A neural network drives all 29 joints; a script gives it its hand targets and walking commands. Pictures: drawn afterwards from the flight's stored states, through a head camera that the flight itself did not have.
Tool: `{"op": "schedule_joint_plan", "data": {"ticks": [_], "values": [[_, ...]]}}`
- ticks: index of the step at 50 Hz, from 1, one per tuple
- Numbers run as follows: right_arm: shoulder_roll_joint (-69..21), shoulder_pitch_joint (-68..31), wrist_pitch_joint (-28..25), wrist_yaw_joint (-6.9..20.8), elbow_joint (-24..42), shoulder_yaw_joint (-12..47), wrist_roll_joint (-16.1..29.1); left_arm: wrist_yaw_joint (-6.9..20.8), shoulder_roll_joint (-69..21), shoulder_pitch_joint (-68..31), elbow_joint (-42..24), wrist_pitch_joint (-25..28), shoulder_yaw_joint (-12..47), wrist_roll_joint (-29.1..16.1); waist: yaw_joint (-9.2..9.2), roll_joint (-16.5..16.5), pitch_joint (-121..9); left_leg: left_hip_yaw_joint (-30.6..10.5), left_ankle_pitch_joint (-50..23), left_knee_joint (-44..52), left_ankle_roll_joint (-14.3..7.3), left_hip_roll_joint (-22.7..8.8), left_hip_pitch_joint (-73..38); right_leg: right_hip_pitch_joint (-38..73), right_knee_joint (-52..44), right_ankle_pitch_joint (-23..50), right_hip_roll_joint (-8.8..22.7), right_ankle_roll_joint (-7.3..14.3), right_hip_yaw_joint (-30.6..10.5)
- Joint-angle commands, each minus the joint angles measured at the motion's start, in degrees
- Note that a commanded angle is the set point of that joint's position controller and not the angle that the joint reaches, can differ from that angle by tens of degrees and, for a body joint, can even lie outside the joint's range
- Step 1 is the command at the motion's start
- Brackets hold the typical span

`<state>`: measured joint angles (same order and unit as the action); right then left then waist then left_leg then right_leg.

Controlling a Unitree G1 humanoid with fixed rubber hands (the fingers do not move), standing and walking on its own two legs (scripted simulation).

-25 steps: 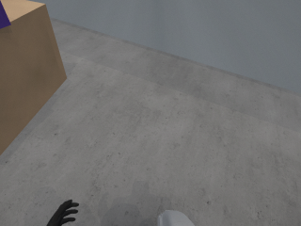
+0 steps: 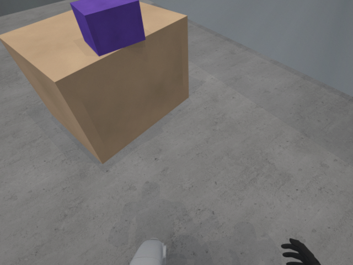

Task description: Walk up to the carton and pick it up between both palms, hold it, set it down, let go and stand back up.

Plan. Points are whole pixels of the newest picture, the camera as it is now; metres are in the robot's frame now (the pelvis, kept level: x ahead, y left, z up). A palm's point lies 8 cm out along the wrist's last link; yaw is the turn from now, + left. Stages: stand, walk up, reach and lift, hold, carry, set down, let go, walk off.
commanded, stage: walk up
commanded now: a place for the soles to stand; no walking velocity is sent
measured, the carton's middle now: (109, 22) +1.21 +0.47 +0.03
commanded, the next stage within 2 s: none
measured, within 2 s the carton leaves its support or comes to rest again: neither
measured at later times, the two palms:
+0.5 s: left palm (88, 182) +0.33 +0.31 -0.08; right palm (280, 189) +0.35 -0.24 -0.10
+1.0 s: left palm (100, 212) +0.26 +0.26 -0.11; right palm (227, 105) +0.68 -0.12 -0.08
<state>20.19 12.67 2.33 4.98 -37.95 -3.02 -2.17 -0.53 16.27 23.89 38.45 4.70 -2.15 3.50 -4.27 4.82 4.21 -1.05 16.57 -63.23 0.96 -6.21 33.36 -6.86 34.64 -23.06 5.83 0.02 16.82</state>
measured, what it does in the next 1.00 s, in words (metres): walks ahead, turning left: left foot, then right foot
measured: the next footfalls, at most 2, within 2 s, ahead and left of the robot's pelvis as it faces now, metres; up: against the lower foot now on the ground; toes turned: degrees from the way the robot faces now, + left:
left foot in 0.16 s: +0.24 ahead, +0.15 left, +0.00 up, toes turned +15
right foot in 0.60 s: +0.51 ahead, -0.07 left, +0.00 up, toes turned +17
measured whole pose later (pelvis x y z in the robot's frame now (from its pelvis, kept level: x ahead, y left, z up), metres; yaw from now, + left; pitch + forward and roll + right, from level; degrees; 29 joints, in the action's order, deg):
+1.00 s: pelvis +0.41 +0.02 -0.01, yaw +36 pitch -4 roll -2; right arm 17.1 15.5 0.6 3.4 -36.0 -3.8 -1.2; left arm 0.0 19.1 24.7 39.6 2.8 -3.0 3.2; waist -4.1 0.3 4.3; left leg -0.6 21.2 -57.4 -0.3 -4.5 31.6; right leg -11.1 38.6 -22.1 7.2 1.4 17.6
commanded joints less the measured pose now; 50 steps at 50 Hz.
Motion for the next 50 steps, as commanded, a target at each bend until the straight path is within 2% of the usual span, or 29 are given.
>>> {"op": "schedule_joint_plan", "data": {"ticks": [1,4,6,7,8,9,10,11,14,16,18,21,23,25,27,29,30,31,32,33,34,35,36,38,40,43,45,48,50], "values": [[0.01,-7.83,-2.45,1.00,5.73,0.18,0.46,-0.12,10.92,0.62,-4.67,0.54,-2.96,-0.62,-0.14,-13.25,3.21,7.54,-6.49,18.33,-2.01,0.64,-0.64,0.91,-17.89,24.05,11.95,9.86,-4.19],[0.37,-6.24,-3.08,0.69,5.17,-0.72,0.08,-0.46,13.12,0.66,-5.06,-0.65,-3.50,-0.64,1.36,-11.35,2.93,9.25,-7.51,22.46,-4.38,1.66,-9.21,-2.47,-14.37,18.97,13.16,10.13,-1.72],[2.74,2.42,-3.72,-0.72,3.45,-2.69,-0.71,-0.42,14.57,-0.81,-6.04,-1.50,-3.41,-0.56,6.45,-7.24,-2.19,9.14,-4.20,24.82,-6.28,4.54,-21.92,-6.09,-1.68,21.74,13.40,10.26,0.16],[5.44,11.33,-4.23,-1.99,0.72,-4.17,-1.20,-0.15,12.85,-0.52,-6.06,-1.82,-2.75,-0.25,10.75,0.19,-7.88,6.87,-1.00,26.49,-7.55,6.75,-31.97,-8.32,14.35,23.31,10.08,8.61,3.01],[10.43,18.43,-4.56,-3.33,-1.09,-5.51,-1.07,0.47,9.32,3.42,-7.23,-2.07,-1.47,-0.43,13.20,8.72,-13.77,-5.92,8.38,27.70,-11.49,2.15,-43.25,-17.67,31.69,16.92,5.90,5.61,1.82],[15.80,17.27,-4.71,-4.36,0.35,-6.51,-0.38,1.51,7.76,5.50,-9.89,-2.21,-0.88,-1.55,11.84,17.43,-14.06,-34.07,14.70,37.32,-17.86,-9.72,-50.14,-33.35,41.60,-8.12,-1.56,2.09,-3.25],[16.11,15.58,-4.07,-4.99,0.27,-6.47,1.80,1.97,10.76,2.08,-11.92,-2.50,-2.01,-2.17,12.78,13.93,-13.20,-49.14,19.52,45.13,-23.88,-14.41,-49.82,-38.84,43.98,-10.19,-3.37,0.71,-11.88],[13.66,14.53,-3.52,-5.67,-0.17,-5.56,2.17,2.37,12.98,-1.45,-12.21,-2.62,-2.58,-2.21,12.94,8.80,-10.29,-48.87,21.80,48.18,-23.52,-14.78,-48.41,-40.44,45.30,-8.39,-2.01,0.54,-15.42],[9.76,9.08,-3.50,-7.70,1.58,-3.71,0.62,3.26,9.55,-4.39,-11.97,-1.09,-1.51,-1.83,9.00,6.28,-5.29,-31.39,-5.18,44.48,-18.18,-11.40,-36.77,-36.76,45.89,-1.68,1.34,1.16,-17.21],[6.48,5.51,-4.43,-6.95,1.67,-2.80,0.45,3.36,7.73,-2.87,-11.66,-0.72,-1.19,-1.86,6.30,6.28,-1.43,-24.10,-16.82,41.56,-17.78,-8.94,-24.35,-30.95,41.18,-1.41,2.16,0.39,-18.77],[5.01,2.05,-5.38,-6.24,2.59,-2.09,0.29,3.63,6.94,-1.66,-11.36,-1.20,-1.41,-1.97,3.43,4.21,-0.89,-21.73,-13.24,41.70,-17.18,-7.61,-14.38,-24.87,34.72,-1.40,2.46,-0.07,-19.55],[5.76,1.49,-6.61,-5.66,2.67,-2.17,-0.31,4.07,5.67,-3.83,-11.75,-1.65,-1.05,-2.65,2.82,2.85,1.98,-18.65,-10.03,43.10,-16.54,-3.91,-9.31,-23.74,21.53,4.24,1.82,-0.61,-18.15],[6.54,1.68,-6.86,-5.14,2.95,-2.49,-0.24,4.05,4.62,-5.38,-12.18,-1.45,-1.20,-2.48,3.32,3.96,-0.41,-14.96,-6.12,40.49,-14.38,-0.85,-6.26,-16.99,11.99,10.39,1.15,-0.14,-17.10],[7.14,1.45,-6.60,-4.67,3.45,-2.72,-0.55,3.57,4.62,-3.03,-11.53,-1.33,-1.86,-1.62,1.93,4.54,-1.40,-15.29,0.12,36.61,-12.87,-1.42,-2.68,-8.63,8.23,16.58,0.85,0.37,-16.68],[5.87,2.85,-6.02,-4.39,3.82,-2.23,-0.50,2.97,6.55,2.64,-9.27,-1.42,-2.84,-0.71,-0.23,-0.36,-5.83,-15.43,7.49,31.10,-10.58,-0.43,-0.92,1.61,6.32,18.57,-1.49,0.64,-14.84],[2.46,6.03,-5.32,-4.03,4.48,-0.93,-0.52,1.87,9.14,8.29,-8.21,-1.32,-3.90,-0.46,-2.72,-7.55,-8.21,-12.80,11.76,16.64,-7.28,3.33,4.40,10.29,7.19,7.98,-3.81,1.51,-14.81],[-1.65,9.33,-4.94,-3.61,4.71,0.25,-0.07,1.31,11.65,9.59,-8.28,-1.10,-4.39,0.09,-3.29,-18.54,-9.10,-6.59,14.14,0.89,-4.67,8.12,9.19,11.46,2.23,-7.72,3.85,3.67,-26.30],[-2.09,12.79,-4.46,-3.74,7.16,0.15,0.13,0.77,17.21,6.16,-10.75,-1.10,-5.01,0.52,-0.18,-27.30,-7.92,-1.31,21.72,-13.39,-1.44,13.05,13.38,4.91,-19.11,-34.71,20.31,9.22,-57.51],[3.06,14.20,-3.05,-4.06,6.56,-1.27,-0.89,0.14,18.27,-1.92,-11.02,-2.06,-5.77,-0.64,4.15,-25.34,-3.90,-2.00,19.61,-17.94,-1.42,8.53,13.49,-1.39,-29.77,-50.98,25.02,14.34,-70.85],[5.40,13.81,-2.25,-3.90,5.94,-1.88,-1.66,0.08,16.64,-4.29,-10.98,-2.03,-5.23,-1.66,4.92,-25.00,1.82,-2.31,16.78,-19.21,-1.32,6.25,12.55,-6.14,-31.93,-50.30,23.87,14.60,-69.61],[6.09,12.15,-2.31,-3.85,5.65,-2.20,-1.81,0.21,14.96,-3.40,-10.45,-1.47,-4.53,-1.61,4.08,-22.10,3.14,-3.32,13.58,-18.53,-1.15,4.46,10.88,-7.27,-30.25,-42.01,21.40,13.83,-63.15],[6.04,9.48,-2.51,-3.93,5.36,-2.45,-1.61,0.17,13.33,-1.69,-10.07,-0.97,-3.90,-1.45,2.54,-18.97,4.13,-3.39,10.96,-17.72,-0.72,3.47,9.26,-9.32,-28.43,-32.83,18.68,10.62,-54.98],[4.61,7.66,-2.66,-3.96,5.31,-2.47,-1.14,0.27,12.19,-1.98,-9.09,-0.84,-3.32,-1.28,2.32,-18.36,5.95,-3.70,9.54,-15.71,-0.70,2.65,7.64,-12.89,-26.34,-25.64,16.88,9.32,-46.20],[2.08,7.24,-2.31,-3.52,5.21,-2.02,-0.28,0.67,10.51,-4.51,-7.24,-0.80,-2.87,-0.97,3.59,-16.45,8.02,-4.61,7.02,-12.30,-1.02,1.66,5.37,-16.73,-23.91,-20.89,15.03,9.89,-34.25],[1.82,7.76,-1.80,-2.77,4.75,-1.88,0.18,0.82,11.16,-5.87,-6.70,-0.76,-3.15,-0.72,3.97,-18.39,7.28,-2.99,5.85,-10.26,-0.83,1.49,4.66,-15.87,-23.97,-21.59,15.69,11.75,-30.24],[2.31,3.45,-2.26,-2.09,6.47,-2.13,0.92,0.48,11.77,-3.70,-5.26,-0.44,-3.24,-0.49,2.40,-16.19,6.53,-2.94,6.18,-1.86,-1.07,-0.01,4.31,-13.45,-24.25,-21.76,17.44,13.58,-26.55],[1.40,2.12,-2.68,-1.52,6.87,-2.11,1.17,0.26,12.13,-3.26,-4.41,-0.40,-3.33,-0.09,2.14,-15.20,5.85,-2.07,4.81,3.68,-1.27,-0.19,3.51,-11.67,-24.38,-19.89,17.75,13.69,-22.71],[0.54,-0.73,-3.60,-1.27,8.05,-2.10,1.03,0.35,12.67,-0.17,-2.84,-0.69,-3.16,-0.43,0.08,-9.43,2.76,1.55,3.39,13.75,-1.74,1.47,-0.27,-7.17,-21.14,-15.18,15.94,12.52,-16.60],[-0.31,-0.44,-4.24,-1.46,8.07,-2.12,1.15,0.67,13.55,0.41,-2.22,-1.54,-3.28,-0.56,0.00,-10.46,1.69,4.67,2.42,18.89,-2.29,3.11,-6.71,-8.82,-18.67,-14.09,15.18,11.81,-12.43]]}}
